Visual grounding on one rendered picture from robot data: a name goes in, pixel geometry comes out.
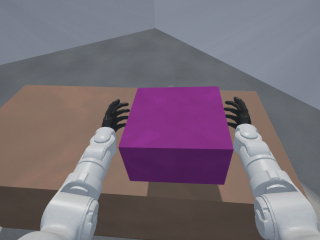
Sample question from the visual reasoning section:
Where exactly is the left robot hand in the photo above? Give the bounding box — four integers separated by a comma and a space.
101, 99, 130, 132

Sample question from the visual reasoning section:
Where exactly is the pedestal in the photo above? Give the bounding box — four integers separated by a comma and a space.
0, 84, 309, 240

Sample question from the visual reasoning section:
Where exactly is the right robot hand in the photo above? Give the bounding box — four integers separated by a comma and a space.
224, 96, 252, 130

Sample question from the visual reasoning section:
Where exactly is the carton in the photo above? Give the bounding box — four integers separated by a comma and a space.
118, 86, 234, 185

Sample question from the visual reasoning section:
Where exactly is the robot left forearm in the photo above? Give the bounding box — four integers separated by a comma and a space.
40, 127, 117, 230

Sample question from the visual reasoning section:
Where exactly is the robot right forearm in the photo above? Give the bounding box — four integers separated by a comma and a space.
233, 123, 319, 231

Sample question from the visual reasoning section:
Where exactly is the right robot upper arm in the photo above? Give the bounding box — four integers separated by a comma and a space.
254, 191, 320, 240

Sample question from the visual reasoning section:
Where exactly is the left robot upper arm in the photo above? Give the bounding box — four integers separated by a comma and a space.
18, 192, 99, 240

